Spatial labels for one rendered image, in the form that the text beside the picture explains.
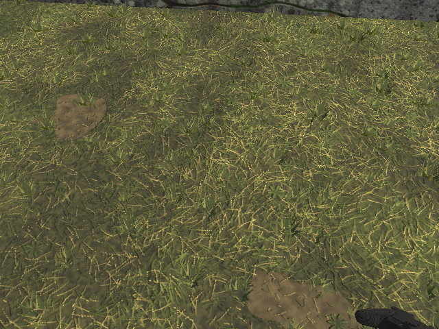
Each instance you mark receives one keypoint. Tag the robot right hand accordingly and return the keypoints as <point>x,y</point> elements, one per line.
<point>384,318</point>

